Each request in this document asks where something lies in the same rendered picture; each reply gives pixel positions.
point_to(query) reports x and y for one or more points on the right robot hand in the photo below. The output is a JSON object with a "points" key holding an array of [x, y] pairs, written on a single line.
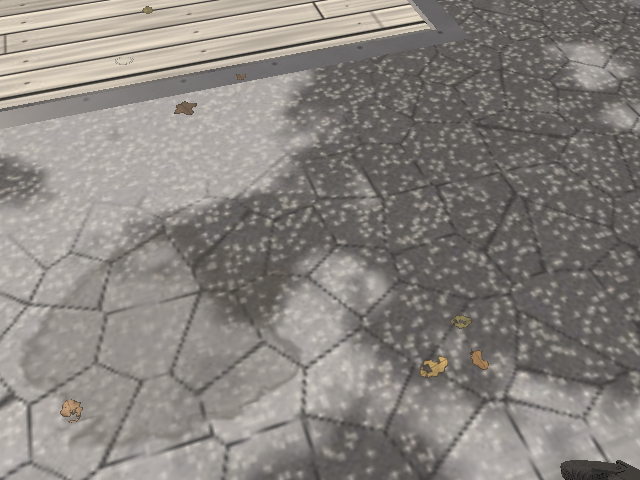
{"points": [[597, 470]]}

